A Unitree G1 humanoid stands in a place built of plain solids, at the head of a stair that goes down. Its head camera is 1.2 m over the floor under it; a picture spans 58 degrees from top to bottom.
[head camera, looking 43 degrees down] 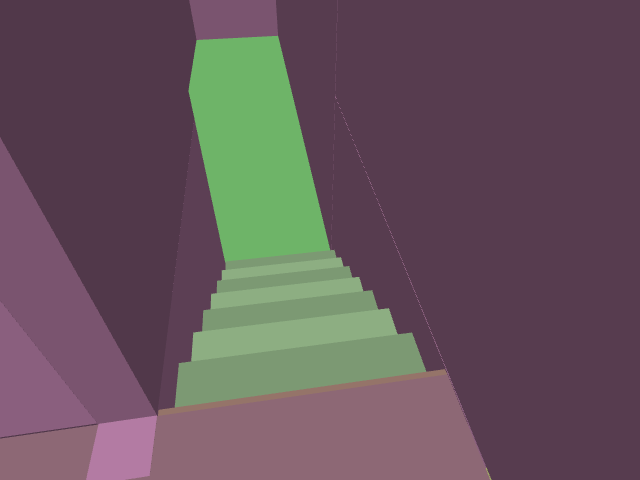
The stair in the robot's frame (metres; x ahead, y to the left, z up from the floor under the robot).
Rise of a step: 0.17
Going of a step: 0.26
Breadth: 0.86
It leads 9 degrees to the left of straight ahead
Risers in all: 8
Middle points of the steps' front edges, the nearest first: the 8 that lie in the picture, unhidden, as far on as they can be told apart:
0.64 0.04 0.00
0.89 0.08 -0.17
1.15 0.12 -0.35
1.40 0.15 -0.52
1.65 0.19 -0.69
1.91 0.23 -0.87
2.16 0.27 -1.04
2.41 0.31 -1.21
